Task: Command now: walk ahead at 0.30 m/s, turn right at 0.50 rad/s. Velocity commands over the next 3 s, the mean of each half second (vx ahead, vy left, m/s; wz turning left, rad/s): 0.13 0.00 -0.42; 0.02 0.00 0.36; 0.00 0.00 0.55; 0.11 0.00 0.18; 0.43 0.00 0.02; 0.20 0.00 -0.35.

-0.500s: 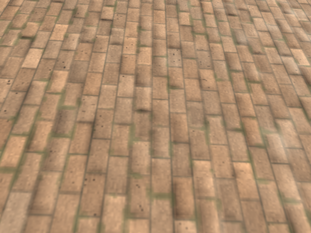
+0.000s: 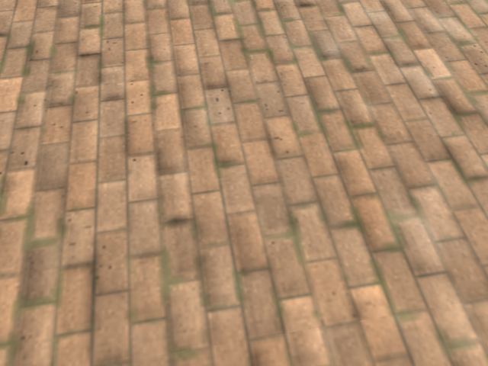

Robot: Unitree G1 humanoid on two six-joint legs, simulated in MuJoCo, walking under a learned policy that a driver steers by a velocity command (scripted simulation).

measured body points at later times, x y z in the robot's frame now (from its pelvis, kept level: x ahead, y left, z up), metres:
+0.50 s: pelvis +0.15 +0.05 -0.01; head +0.18 +0.05 +0.44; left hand +0.35 +0.28 -0.12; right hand +0.23 -0.23 -0.11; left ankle +0.25 +0.14 -0.74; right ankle +0.12 -0.09 -0.72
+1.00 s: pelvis +0.17 +0.08 +0.00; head +0.21 +0.10 +0.44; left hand +0.33 +0.36 -0.12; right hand +0.32 -0.21 -0.08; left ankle +0.19 +0.16 -0.74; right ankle +0.13 -0.08 -0.66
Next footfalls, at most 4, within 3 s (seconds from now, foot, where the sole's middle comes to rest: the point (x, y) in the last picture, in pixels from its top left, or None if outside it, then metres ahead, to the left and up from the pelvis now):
0.22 left None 0.29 0.13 -0.78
0.56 right None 0.17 -0.09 -0.78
0.86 left None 0.23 0.16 -0.78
1.36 right None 0.25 -0.06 -0.78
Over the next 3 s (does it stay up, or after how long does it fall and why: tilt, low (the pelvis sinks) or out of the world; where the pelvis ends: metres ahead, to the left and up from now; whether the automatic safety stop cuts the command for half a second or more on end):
stays up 0.53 0.18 0.00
